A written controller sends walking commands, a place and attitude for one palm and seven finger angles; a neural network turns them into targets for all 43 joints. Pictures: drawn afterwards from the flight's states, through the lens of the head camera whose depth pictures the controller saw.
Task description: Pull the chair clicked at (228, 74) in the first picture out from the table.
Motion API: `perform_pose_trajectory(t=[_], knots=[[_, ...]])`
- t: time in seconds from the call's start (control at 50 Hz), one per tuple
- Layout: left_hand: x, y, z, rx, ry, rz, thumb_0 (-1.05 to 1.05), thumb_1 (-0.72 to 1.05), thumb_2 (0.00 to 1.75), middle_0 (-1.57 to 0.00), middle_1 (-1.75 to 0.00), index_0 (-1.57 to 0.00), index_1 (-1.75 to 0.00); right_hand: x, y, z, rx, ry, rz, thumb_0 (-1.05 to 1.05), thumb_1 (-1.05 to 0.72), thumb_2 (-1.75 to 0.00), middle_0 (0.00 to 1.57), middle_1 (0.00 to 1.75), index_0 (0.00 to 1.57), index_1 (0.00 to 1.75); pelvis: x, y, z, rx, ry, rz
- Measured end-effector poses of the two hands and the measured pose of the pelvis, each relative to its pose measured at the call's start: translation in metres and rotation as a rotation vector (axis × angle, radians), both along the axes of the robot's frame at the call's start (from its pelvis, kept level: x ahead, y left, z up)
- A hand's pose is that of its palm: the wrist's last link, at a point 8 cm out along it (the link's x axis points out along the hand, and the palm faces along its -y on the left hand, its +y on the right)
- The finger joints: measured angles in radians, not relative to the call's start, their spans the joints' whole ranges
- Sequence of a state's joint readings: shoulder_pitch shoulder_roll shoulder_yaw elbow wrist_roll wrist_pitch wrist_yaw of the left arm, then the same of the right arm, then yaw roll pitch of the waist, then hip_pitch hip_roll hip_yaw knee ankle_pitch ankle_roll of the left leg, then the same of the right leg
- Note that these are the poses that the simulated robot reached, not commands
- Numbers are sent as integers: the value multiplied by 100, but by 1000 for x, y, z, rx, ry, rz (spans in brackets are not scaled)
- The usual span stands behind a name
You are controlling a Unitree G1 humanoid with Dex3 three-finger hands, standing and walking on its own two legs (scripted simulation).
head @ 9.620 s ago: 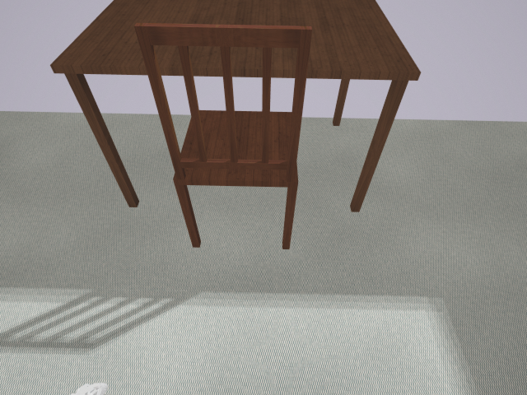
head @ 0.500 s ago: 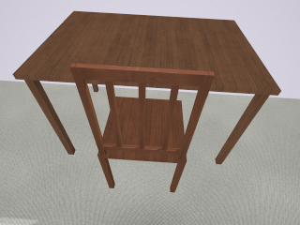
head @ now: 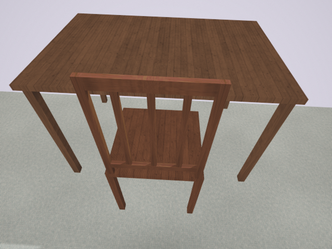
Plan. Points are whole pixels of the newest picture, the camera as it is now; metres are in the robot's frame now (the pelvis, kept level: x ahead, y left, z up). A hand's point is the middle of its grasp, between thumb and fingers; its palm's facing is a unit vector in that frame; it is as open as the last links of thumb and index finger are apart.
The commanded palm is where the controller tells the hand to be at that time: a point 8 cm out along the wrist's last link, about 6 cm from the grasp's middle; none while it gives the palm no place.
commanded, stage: look again from close up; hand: left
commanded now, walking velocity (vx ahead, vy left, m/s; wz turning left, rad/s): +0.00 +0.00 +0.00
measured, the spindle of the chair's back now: (152, 135) +0.48 +0.08 -0.06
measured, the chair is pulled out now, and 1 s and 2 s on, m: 0.00 0.00 0.00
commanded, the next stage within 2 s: none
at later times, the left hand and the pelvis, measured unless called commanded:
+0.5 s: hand out of the picture -0.03 +0.14 -0.18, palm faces +0.04 -0.99 -0.16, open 7.4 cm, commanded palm none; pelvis +0.00 -0.01 +0.00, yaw +0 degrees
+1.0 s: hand out of the picture -0.03 +0.13 -0.18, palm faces +0.05 -0.99 -0.15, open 7.4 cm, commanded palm none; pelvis +0.01 -0.02 +0.00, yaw +0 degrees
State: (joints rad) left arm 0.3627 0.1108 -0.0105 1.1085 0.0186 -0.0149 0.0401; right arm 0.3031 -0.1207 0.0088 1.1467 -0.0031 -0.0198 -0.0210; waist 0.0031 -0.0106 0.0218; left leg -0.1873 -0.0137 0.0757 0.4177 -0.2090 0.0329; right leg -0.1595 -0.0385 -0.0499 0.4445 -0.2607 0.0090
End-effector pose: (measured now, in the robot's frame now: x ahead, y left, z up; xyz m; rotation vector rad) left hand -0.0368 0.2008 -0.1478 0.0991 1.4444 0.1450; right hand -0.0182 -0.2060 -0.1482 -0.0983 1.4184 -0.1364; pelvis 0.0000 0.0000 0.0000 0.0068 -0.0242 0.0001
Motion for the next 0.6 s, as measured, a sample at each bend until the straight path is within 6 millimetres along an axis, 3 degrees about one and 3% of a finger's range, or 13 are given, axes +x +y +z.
perform_pose_trajectory(t=[0.6], knots=[[4,-15,2,6,-2,5,1,91,90,-20,-30,-20,-29,3,-13,-2,10,5,1,0,-91,-90,19,30,19,30,5,-16,0,3,2,1]])
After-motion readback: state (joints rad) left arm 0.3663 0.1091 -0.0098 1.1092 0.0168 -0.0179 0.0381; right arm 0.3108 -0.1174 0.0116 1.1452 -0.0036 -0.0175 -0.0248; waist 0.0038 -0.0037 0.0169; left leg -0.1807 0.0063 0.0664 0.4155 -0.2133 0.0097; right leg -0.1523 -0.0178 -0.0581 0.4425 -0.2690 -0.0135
